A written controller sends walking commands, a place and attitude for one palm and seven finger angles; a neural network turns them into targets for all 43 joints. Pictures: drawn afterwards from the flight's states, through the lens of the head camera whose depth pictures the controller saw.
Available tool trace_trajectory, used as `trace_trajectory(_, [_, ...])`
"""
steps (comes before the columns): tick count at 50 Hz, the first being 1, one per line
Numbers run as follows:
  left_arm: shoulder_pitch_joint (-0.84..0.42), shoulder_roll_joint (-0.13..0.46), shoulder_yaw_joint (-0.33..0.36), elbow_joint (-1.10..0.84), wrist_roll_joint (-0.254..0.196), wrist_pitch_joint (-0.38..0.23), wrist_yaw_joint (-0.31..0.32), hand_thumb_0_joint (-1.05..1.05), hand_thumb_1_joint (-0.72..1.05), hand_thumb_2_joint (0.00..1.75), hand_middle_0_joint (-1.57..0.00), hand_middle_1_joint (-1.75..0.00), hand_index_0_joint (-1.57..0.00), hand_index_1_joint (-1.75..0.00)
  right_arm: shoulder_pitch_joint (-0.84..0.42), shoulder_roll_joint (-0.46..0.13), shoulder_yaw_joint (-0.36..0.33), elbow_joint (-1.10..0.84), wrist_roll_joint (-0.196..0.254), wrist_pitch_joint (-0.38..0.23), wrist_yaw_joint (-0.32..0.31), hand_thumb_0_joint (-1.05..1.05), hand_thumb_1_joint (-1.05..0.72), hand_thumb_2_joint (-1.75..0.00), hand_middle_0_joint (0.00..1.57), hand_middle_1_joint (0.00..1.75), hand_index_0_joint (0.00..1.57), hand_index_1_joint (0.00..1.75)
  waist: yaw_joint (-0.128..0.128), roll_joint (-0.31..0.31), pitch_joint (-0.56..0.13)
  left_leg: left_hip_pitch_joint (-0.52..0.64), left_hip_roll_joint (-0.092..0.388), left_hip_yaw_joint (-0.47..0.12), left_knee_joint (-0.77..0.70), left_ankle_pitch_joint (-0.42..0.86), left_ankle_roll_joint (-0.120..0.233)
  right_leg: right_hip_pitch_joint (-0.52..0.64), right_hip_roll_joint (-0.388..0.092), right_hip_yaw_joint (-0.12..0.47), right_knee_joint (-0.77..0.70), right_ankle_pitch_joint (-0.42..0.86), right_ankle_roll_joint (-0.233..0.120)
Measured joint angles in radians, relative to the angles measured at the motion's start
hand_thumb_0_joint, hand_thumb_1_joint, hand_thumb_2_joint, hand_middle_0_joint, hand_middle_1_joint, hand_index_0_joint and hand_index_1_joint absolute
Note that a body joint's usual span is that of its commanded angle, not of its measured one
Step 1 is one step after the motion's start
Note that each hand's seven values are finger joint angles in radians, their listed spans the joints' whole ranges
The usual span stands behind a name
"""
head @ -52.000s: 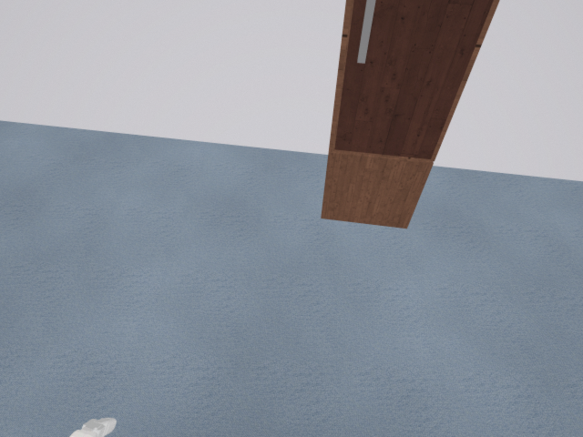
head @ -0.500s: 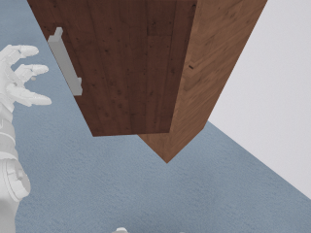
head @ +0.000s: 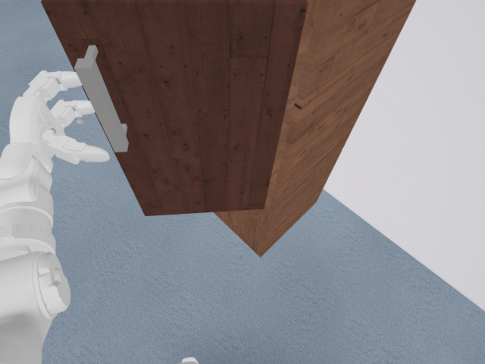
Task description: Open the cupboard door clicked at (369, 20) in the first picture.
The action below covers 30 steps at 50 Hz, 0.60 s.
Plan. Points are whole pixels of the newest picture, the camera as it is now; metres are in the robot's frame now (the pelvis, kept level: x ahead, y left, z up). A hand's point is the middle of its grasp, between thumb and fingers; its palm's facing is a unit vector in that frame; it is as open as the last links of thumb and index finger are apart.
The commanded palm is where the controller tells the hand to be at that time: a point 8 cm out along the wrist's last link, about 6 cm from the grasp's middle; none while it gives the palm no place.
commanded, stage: slide the fingers in behind the handle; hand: left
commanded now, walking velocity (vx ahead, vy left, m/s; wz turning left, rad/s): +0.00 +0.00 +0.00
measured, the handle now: (108, 103) +0.51 +0.22 +0.13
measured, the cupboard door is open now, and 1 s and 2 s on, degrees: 50 50 49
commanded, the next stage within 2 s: close the thumb around the handle in 1.04 s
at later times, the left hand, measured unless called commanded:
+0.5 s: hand (108, 121) +0.46 +0.20 +0.13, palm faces +0.07 -1.00 +0.01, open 14.0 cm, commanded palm +0.44 +0.25 +0.13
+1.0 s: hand (109, 120) +0.47 +0.20 +0.13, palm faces +0.06 -1.00 +0.02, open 13.7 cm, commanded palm +0.44 +0.26 +0.13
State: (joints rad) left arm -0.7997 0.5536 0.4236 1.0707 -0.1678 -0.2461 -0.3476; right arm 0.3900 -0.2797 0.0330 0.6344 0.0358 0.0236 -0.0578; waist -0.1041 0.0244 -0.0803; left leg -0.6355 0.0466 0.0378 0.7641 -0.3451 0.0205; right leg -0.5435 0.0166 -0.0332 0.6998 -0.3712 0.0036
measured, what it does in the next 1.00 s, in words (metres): stands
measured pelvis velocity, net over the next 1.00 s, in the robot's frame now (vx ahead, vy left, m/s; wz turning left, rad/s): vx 0.00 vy -0.01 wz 0.01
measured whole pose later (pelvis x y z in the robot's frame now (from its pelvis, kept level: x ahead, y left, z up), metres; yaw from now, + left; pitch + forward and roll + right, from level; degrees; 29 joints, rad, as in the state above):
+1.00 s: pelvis +0.00 -0.01 +0.00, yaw +0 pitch +12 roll -2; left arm -0.84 0.49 0.38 1.10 -0.15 -0.26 -0.27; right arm 0.39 -0.28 0.02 0.66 0.03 0.02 -0.05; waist -0.11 0.03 -0.08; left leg -0.63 0.05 0.03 0.76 -0.34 0.01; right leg -0.55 0.02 -0.04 0.71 -0.37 -0.01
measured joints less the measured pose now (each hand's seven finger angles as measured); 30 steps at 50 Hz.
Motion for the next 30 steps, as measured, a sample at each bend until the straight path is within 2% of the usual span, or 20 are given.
trace_trajectory(14, [0.006,-0.083,-0.049,-0.044,0.004,0.01,0.068,-0.01,-0.5,0.3,-0.3,-1.2,-0.3,-1.2,-0.021,0.005,-0.004,0.008,-0.002,-0.005,0.01,0.0,-0.91,-0.9,0.2,0.3,0.21,0.3,0.012,0.004,-0.003,0.018,-0.006,-0.005,-0.003,0.0,-0.002,0.017,-0.005,-0.005,0.006,-0.007,-0.002])
trace_trajectory(20, [-0.014,-0.09,-0.055,-0.021,0.023,0.01,0.098,-0.01,-0.5,0.3,-0.3,-1.2,-0.3,-1.2,-0.028,0.005,-0.005,0.006,-0.004,-0.009,0.01,0.0,-0.91,-0.9,0.2,0.3,0.21,0.3,0.005,0.004,0.004,0.016,-0.005,-0.008,-0.003,0.005,-0.006,0.012,-0.004,-0.008,0.013,-0.007,-0.006])
trace_trajectory(24, [-0.014,-0.098,-0.055,-0.021,0.017,-0.008,0.103,-0.01,-0.5,0.3,-0.3,-1.2,-0.3,-1.2,-0.024,0.003,-0.006,0.013,-0.005,-0.009,0.011,0.0,-0.91,-0.9,0.2,0.3,0.21,0.3,0.005,0.006,0.004,0.018,-0.003,-0.007,-0.004,0.006,-0.009,0.012,-0.002,-0.007,0.014,-0.007,-0.009])
trace_trajectory(30, [-0.027,-0.088,-0.054,0.007,0.021,0.002,0.107,-0.01,-0.5,0.3,-0.3,-1.2,-0.3,-1.2,-0.016,0.0,-0.006,0.017,-0.002,-0.004,0.007,0.0,-0.91,-0.9,0.2,0.3,0.21,0.3,-0.001,0.007,0.009,0.018,0.0,-0.009,-0.008,0.01,-0.012,0.01,0.001,-0.008,0.014,-0.005,-0.013])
